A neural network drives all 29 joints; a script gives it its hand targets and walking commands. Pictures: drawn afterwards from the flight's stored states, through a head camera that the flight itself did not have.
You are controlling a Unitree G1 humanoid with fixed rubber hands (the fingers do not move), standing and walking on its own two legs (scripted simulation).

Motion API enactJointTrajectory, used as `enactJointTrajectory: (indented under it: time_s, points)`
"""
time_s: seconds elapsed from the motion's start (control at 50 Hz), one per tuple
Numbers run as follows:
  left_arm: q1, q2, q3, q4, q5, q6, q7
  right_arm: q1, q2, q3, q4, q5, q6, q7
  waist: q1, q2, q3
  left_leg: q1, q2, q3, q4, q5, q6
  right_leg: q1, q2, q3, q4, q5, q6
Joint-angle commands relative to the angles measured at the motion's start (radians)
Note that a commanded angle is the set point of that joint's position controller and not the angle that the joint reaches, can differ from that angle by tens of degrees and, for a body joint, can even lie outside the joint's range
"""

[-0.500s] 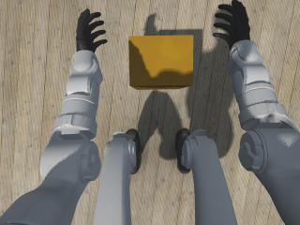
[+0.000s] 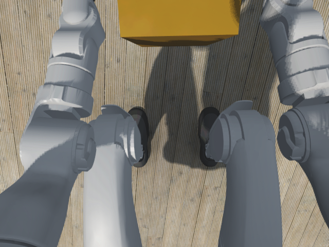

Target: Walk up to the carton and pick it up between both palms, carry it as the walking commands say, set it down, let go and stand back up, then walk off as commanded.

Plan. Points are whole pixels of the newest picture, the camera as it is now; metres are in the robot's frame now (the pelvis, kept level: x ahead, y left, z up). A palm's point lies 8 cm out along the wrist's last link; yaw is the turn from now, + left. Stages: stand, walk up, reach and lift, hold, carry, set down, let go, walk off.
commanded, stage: reach and lift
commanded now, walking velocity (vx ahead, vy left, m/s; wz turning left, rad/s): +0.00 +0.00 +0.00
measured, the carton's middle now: (175, 6) +0.53 -0.01 -0.29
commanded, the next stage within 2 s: none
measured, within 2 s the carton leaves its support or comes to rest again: leaves its support in 1.68 s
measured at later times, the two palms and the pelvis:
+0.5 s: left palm out of the picture +0.55 +0.16 -0.23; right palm out of the picture +0.54 -0.18 -0.23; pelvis +0.00 +0.00 -0.05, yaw +0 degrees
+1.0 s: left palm out of the picture +0.55 +0.13 -0.23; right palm out of the picture +0.54 -0.15 -0.23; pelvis +0.00 +0.00 -0.05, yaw +0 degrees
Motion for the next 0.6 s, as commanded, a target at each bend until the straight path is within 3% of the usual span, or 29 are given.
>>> enactJointTrajectory:
  time_s: [0.0, 0.08, 0.18, 0.36, 0.58]
  points:
    - [-0.33, 0.123, 0.023, -0.036, 0.004, -0.05, -0.016, -0.361, -0.13, -0.013, -0.041, -0.006, -0.048, 0.01, 0.0, -0.05, -1.641, 0.52, -0.058, 0.06, -0.124, 0.231, -0.013, 0.597, 0.043, -0.039, -0.148, 0.263, 0.021]
    - [-0.364, 0.114, 0.007, 0.108, 0.001, -0.079, -0.042, -0.378, -0.109, 0.015, 0.111, 0.014, -0.074, 0.029, 0.01, -0.03, -1.49, 0.443, -0.047, 0.056, -0.089, 0.171, -0.016, 0.506, 0.032, -0.033, -0.119, 0.198, 0.021]
    - [-0.409, 0.136, -0.006, 0.177, -0.017, -0.113, -0.055, -0.424, -0.119, 0.049, 0.151, 0.047, -0.107, 0.037, 0.02, -0.019, -1.442, 0.408, -0.038, 0.048, -0.038, 0.191, -0.018, 0.472, 0.027, -0.027, -0.076, 0.211, 0.025]
    - [-0.355, 0.112, -0.075, 0.152, -0.102, -0.129, -0.052, -0.395, -0.153, 0.075, 0.059, 0.056, -0.127, 0.026, -0.029, -0.04, -1.595, 0.444, -0.042, 0.053, 0.007, 0.286, -0.016, 0.558, 0.029, -0.041, -0.026, 0.333, 0.019]
    - [-0.299, 0.07, -0.059, 0.161, -0.075, -0.134, -0.057, -0.337, -0.099, 0.06, 0.062, 0.049, -0.13, 0.048, -0.008, -0.037, -1.498, 0.412, -0.05, 0.043, -0.004, 0.306, -0.013, 0.457, 0.041, -0.038, -0.032, 0.336, 0.024]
